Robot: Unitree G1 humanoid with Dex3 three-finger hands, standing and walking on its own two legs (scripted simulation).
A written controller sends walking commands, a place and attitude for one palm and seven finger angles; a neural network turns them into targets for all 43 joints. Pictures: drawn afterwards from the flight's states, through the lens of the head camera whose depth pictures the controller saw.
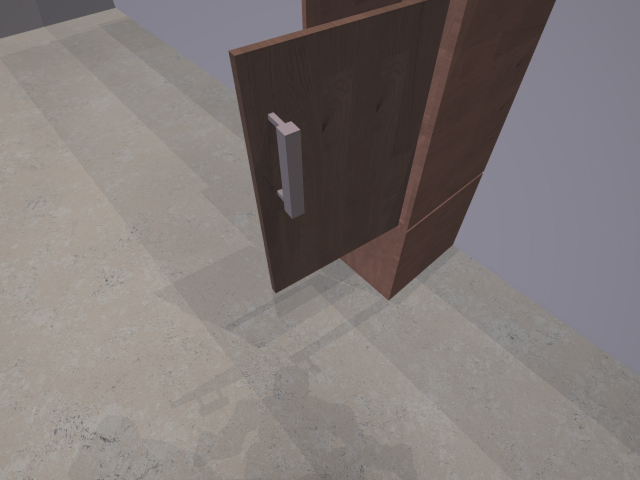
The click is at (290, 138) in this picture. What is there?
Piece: cupboard door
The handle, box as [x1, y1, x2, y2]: [268, 112, 304, 218]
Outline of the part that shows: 272,112 268,114 268,119 276,127 282,180 282,188 278,190 277,193 284,202 285,210 292,218 304,212 300,130 291,121 284,123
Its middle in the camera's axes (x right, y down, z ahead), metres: -0.06 -0.12 +0.65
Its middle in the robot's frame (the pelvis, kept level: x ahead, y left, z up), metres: +0.58 +0.09 +0.05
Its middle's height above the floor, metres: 0.83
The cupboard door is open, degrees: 82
